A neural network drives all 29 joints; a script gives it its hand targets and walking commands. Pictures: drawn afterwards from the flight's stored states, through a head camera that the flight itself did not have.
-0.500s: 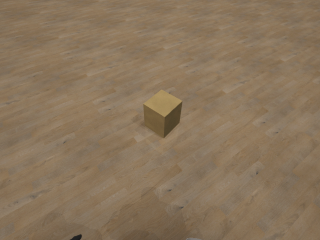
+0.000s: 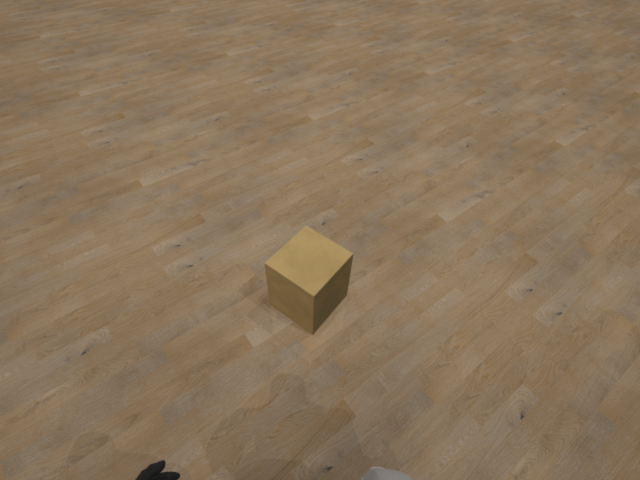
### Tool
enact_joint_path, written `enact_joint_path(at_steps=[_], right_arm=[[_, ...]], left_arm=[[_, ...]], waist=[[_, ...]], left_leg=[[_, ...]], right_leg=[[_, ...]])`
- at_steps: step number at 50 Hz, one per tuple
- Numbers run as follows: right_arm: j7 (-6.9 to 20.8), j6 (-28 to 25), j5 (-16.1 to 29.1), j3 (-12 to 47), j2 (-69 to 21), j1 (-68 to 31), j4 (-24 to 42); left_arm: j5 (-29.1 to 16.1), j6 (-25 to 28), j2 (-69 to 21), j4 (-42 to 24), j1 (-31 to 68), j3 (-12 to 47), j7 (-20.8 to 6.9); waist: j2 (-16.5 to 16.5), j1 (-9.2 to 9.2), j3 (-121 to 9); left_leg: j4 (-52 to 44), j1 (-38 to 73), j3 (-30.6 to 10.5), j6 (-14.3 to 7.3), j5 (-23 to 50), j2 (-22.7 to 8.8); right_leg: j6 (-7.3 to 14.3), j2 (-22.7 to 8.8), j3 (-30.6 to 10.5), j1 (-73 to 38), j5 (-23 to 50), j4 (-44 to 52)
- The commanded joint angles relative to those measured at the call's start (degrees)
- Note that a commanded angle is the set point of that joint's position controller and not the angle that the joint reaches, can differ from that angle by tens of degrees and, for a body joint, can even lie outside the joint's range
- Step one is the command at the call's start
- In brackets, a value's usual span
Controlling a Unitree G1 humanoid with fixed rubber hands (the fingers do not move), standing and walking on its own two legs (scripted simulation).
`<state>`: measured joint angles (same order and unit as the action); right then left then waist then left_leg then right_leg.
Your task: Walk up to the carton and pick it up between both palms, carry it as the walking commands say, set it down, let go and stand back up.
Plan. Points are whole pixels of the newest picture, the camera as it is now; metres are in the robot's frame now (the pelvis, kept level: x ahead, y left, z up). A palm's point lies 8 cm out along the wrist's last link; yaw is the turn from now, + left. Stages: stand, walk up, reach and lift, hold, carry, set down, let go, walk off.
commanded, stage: walk up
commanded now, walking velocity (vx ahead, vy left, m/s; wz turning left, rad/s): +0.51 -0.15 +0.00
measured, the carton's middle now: (309, 280) +0.82 +0.02 -0.63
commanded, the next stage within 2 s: none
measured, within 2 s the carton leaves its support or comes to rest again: neither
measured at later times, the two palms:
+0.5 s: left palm (156, 393) +0.27 +0.25 -0.13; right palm (469, 338) +0.34 -0.24 -0.10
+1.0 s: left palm (191, 303) +0.42 +0.23 -0.12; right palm (463, 280) +0.46 -0.27 -0.11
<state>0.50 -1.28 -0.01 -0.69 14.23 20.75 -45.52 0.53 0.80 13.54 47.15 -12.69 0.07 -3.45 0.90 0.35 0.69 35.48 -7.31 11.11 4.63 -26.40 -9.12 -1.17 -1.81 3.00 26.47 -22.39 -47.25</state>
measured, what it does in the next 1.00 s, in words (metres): walks ahead: right foot, then left foot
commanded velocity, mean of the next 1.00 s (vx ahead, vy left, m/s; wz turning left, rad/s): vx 0.27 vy -0.05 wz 0.01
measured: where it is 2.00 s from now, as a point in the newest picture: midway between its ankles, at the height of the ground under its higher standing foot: (319, 438)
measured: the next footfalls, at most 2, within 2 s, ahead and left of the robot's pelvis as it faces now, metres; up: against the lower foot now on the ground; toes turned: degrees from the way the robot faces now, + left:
right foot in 0.04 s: +0.13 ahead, -0.12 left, +0.00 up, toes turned -4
left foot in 0.38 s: +0.29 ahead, +0.13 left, +0.00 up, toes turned +11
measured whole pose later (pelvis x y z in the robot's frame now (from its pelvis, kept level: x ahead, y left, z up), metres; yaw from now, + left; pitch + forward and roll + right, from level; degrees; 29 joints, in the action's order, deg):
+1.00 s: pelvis +0.36 -0.02 +0.01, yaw +3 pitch -1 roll -1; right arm 0.9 2.2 0.0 -0.8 14.2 12.1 -46.5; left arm 0.5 0.1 12.9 47.3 -14.6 0.1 -0.4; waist -0.4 -0.1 3.9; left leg 35.6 -15.9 4.2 2.6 -20.4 -4.1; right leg 1.1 -1.5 8.0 12.3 -20.8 -34.1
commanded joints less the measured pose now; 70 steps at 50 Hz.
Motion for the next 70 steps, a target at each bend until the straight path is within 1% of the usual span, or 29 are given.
enact_joint_path(at_steps=[1, 2, 3, 7, 15, 18, 19, 20, 21, 25, 30, 33, 34, 35, 36, 38, 42, 43, 44, 46, 49, 51, 53, 55, 58, 60, 64, 68, 70], right_arm=[[0.68, -1.28, -1.82, -4.79, 10.2, -8.92, 3.49], [0.96, -1.82, -0.73, -3.37, 6.18, -10.51, 5.96], [0.95, -0.75, 0.34, -2.79, 5.2, -11.15, 6.2], [1.23, -0.92, -0.52, -2.9, 4.63, -12.58, 5.26], [1.69, 0.84, -0.05, -1.03, 2.19, -14.99, 3.21], [0.51, 0.62, -0.71, -1.05, 3.06, -6.63, -0.36], [0.23, -0.31, -0.9, -2.32, 6.76, -0.51, -2.36], [-0.66, -0.53, -1.47, -5.71, 16.49, 9.88, -2.98], [-1.41, 0.05, -0.23, -6.84, 19.44, 14.01, -4.35], [-2.25, -1.32, -0.6, -4.6, 9.9, 3.4, -3.13], [-1.25, -0.17, -2.17, -5.33, 10.42, -8.21, 2.65], [-0.04, 0.45, -2.52, -4.52, 8.41, -7.07, 2.1], [0.31, 0.79, -1.94, -3.79, 5.82, -4.85, 2.41], [0.44, 1.02, -0.96, -2.99, 4.02, -4.36, 3.82], [0.44, 2.42, -0.51, -2.39, 4.22, -5.97, 4.61], [0.81, 2.45, -0.53, -2.99, 4.92, -9.37, 4.62], [0.69, 1.71, -1.9, -2.94, 4.0, -8.79, 2.76], [-0.16, 2.36, -0.91, -2.71, 3.21, -8.62, 2.17], [-0.23, 2.41, -0.32, -2.32, 2.5, -7.5, 1.54], [-0.24, 1.91, -0.78, -1.49, 2.01, -11.04, 2.15], [-0.01, 1.79, -0.07, -0.15, 0.8, -7.05, 0.39], [-0.84, 0.98, -0.47, -2.77, 7.68, -5.62, -0.55], [-0.97, 1.08, -0.47, -2.74, 8.58, -6.3, 0.74], [-1.46, 1.24, -0.54, -2.65, 7.49, -7.7, 0.75], [-1.51, 1.65, -0.38, -2.04, 4.93, -9.37, 0.45], [-1.84, 1.46, -0.56, -2.42, 5.31, -8.95, 1.85], [-1.81, 2.15, -0.76, -3.08, 7.53, -8.1, 1.55], [-3.09, 3.39, -0.59, -4.97, 11.62, -4.02, 1.81], [-2.46, 3.23, -1.51, -4.1, 9.33, -9.23, 1.33]], left_arm=[[1.59, 2.11, 7.74, 3.2, -14.37, -3.81, -0.25], [1.75, 2.63, 13.33, 5.62, -21.26, -5.28, 0.66], [0.96, 2.71, 19.14, 6.12, -26.14, -5.56, 1.56], [0.66, 3.81, 9.2, 2.21, -11.44, -3.54, 2.69], [0.52, 2.63, 9.64, 3.64, -12.42, -3.28, 3.59], [-0.22, 1.6, 10.57, 1.49, -7.35, -3.6, 3.66], [-0.64, 1.71, 7.69, 0.7, -6.31, -3.3, 3.46], [-0.95, 1.28, 5.43, -1.44, -5.54, -4.08, 3.09], [-0.9, 0.6, 6.2, -2.41, -4.02, -5.17, 3.04], [0.06, -0.23, 4.03, -1.64, 0.94, -3.87, 2.06], [0.21, -1.75, 3.58, -1.79, -2.14, -2.03, 0.46], [1.14, -0.09, 4.6, 1.37, -7.52, -2.62, 1.07], [1.16, 0.32, 7.69, 2.08, -9.44, -4.06, 1.34], [0.92, 0.66, 14.05, 2.81, -14.52, -5.56, 1.67], [0.78, 0.52, 16.86, 3.08, -16.55, -5.39, 2.57], [0.79, 0.34, 13.26, 1.42, -9.18, -4.43, 2.97], [0.39, 2.24, 9.36, 2.19, -8.81, -3.21, 3.79], [-0.06, 2.05, 7.17, 1.37, -6.54, -1.96, 4.48], [0.25, 2.01, 8.13, 3.01, -8.29, -2.42, 4.43], [1.05, 1.49, 8.98, 3.67, -10.31, -4.09, 4.31], [-0.46, -0.92, 8.16, 2.53, -3.41, -3.97, 4.15], [-0.89, -0.5, 3.94, 0.1, -2.44, -2.54, 4.25], [-1.55, -1.15, 4.41, 0.86, -4.64, -2.89, 3.98], [-1.49, -1.29, 5.04, 1.28, -3.51, -2.72, 3.65], [-1.22, -0.67, 6.1, 2.0, -5.02, -3.21, 3.92], [-1.24, -1.6, 7.28, 2.42, -4.49, -3.82, 4.03], [-1.08, -2.39, 6.56, 1.18, -3.54, -3.48, 3.64], [-0.65, -3.42, 5.72, -0.65, -0.6, -3.39, 2.66], [-0.96, -2.44, 2.81, 0.28, -4.45, -2.41, 2.81]], waist=[[-6.94, -8.15, -4.19], [10.97, -10.23, -6.2], [14.77, -9.9, -7.21], [4.87, -4.82, 1.77], [10.48, -3.82, 4.75], [6.85, 2.37, 0.26], [2.39, 5.07, -5.66], [-12.62, 6.75, -9.6], [-15.39, 5.99, -10.7], [-7.14, 4.03, -5.13], [-16.18, -0.29, -1.47], [-14.54, -3.29, -0.83], [-4.3, -4.54, -1.78], [10.01, -5.66, -2.96], [16.32, -6.59, -2.2], [8.85, -4.33, 5.3], [8.01, -3.6, -2.26], [3.6, -2.09, -2.41], [7.33, -2.43, -4.61], [9.99, -4.88, -4.87], [10.49, 0.92, -1.81], [-5.51, 0.36, -6.47], [-10.7, -0.66, -8.3], [-10.28, -0.45, -8.45], [-4.09, -1.55, -8.94], [0.36, -1.09, -8.53], [-2.76, -0.86, -6.46], [-9.24, 0.63, -4.07], [-16.69, -1.67, -4.63]], left_leg=[[3.59, -15.01, -2.91, -5.01, 21.43, -3.72], [21.43, -25.39, -1.5, -3.0, -0.55, 5.13], [32.98, -30.86, -8.18, -3.12, -10.92, 8.99], [37.62, -30.92, -10.44, -3.55, 1.17, 2.77], [9.04, -20.35, -4.11, -1.51, 1.09, 4.94], [-6.59, -3.85, 0.84, -3.41, 16.57, 9.18], [-5.82, 9.65, -6.1, -5.36, 25.9, 2.98], [-13.43, 18.39, -32.04, -9.22, 38.81, -18.43], [-15.54, 20.59, -44.55, -14.19, 53.35, -25.52], [-14.83, 10.21, -25.9, -14.67, 47.05, -16.92], [-17.87, -4.79, -11.97, -9.12, 24.21, -11.91], [-13.02, -12.42, -6.73, -6.16, 3.05, -4.63], [-4.49, -17.77, -4.59, -4.64, -3.02, -0.24], [12.78, -20.51, -2.71, -2.96, -6.6, 6.37], [21.89, -23.98, -9.12, -2.83, -10.44, 7.68], [29.59, -25.94, -11.25, -3.51, -5.01, 4.91], [25.81, -23.5, -10.38, -1.42, 2.35, 4.21], [21.22, -18.99, -11.64, -1.39, 0.44, 5.37], [17.63, -16.71, -9.68, -0.93, -3.04, 5.36], [7.46, -16.36, -6.44, -0.53, -4.79, 6.14], [-13.44, -1.32, -3.1, -2.47, 15.86, 7.95], [-7.44, 5.65, -10.42, -5.8, 58.91, -4.56], [-4.58, 6.91, -13.08, -9.07, 75.06, -8.99], [-3.75, 7.65, -10.97, -8.53, 68.86, -7.31], [-3.56, 0.05, -7.32, -5.48, 47.82, -0.93], [-2.5, 1.85, -7.18, -6.68, 50.64, -3.31], [-2.92, 2.68, -9.13, -7.38, 50.98, -6.08], [-7.29, 5.41, -20.91, -13.97, 54.71, -15.95], [-7.38, 0.18, -15.0, -11.26, 47.8, -12.24]], right_leg=[[1.79, -1.87, 1.89, -26.99, 9.9, 17.46], [5.83, -14.7, -20.25, -33.44, 3.18, 25.46], [6.5, -25.13, -44.36, -34.03, 3.05, 36.41], [12.01, -17.94, -24.34, -22.36, 23.23, 32.97], [9.97, -14.38, -10.61, -20.96, 44.02, 29.18], [6.05, -9.55, -4.37, -15.34, 43.99, 18.88], [2.65, -4.81, -0.77, -7.67, 38.6, 8.44], [-1.6, 2.72, 4.69, 5.11, 6.1, -9.73], [-1.24, 4.9, -2.22, 9.77, -15.16, -21.33], [-2.36, -3.14, -4.57, 13.37, -4.63, -23.84], [-2.54, -3.24, 0.12, -5.12, -0.77, 7.51], [-1.13, -0.28, 5.22, -20.11, 14.01, 22.19], [-0.63, -5.99, -2.0, -24.13, 8.01, 24.38], [3.26, -17.61, -21.7, -23.16, -3.3, 32.94], [5.94, -23.97, -34.85, -20.69, -12.1, 40.83], [11.59, -21.61, -30.38, -14.08, -13.72, 41.73], [9.78, -15.44, -15.82, -21.99, 27.6, 32.16], [9.91, -14.62, -13.1, -21.12, 57.69, 26.53], [9.54, -14.23, -10.02, -23.13, 65.58, 23.53], [11.26, -14.41, -10.37, -25.82, 42.97, 25.54], [7.1, -7.67, -3.59, -14.75, 35.76, 19.69], [1.13, -3.28, 0.35, -10.57, 27.38, 13.27], [-1.05, 0.06, 2.91, -10.71, 6.29, 13.05], [-0.3, -1.18, 2.95, -12.07, 9.53, 15.95], [2.07, -5.13, 0.35, -21.28, 36.76, 17.88], [2.02, -4.27, 2.84, -18.79, 35.62, 14.23], [0.74, -2.99, 3.45, -13.75, 25.97, 14.59], [-2.02, 1.89, 2.63, -2.86, 3.05, 7.24], [-0.61, 0.8, 1.07, -10.44, -0.22, 17.05]])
